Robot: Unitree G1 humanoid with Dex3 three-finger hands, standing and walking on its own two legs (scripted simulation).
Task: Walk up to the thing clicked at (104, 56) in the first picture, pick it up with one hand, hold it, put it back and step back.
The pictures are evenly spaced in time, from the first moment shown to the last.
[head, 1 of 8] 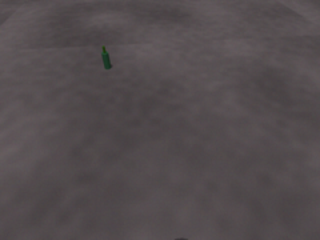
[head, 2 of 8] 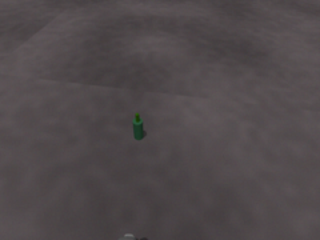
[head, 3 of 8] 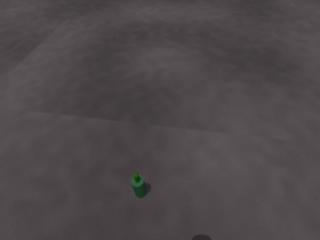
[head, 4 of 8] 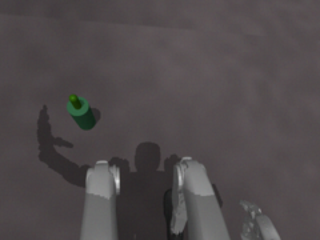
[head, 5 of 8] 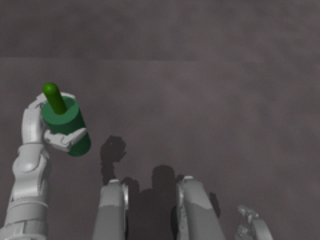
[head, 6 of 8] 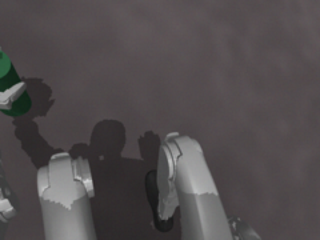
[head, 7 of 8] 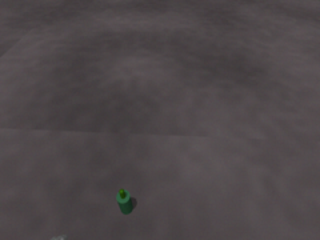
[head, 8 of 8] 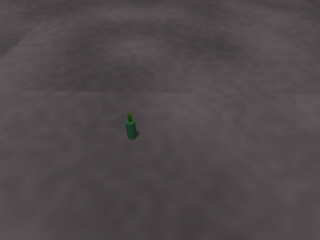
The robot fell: no
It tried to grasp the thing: yes
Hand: left
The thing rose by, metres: 0.64
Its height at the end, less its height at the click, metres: +0.00
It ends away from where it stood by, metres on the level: 0.02
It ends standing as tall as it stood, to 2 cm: yes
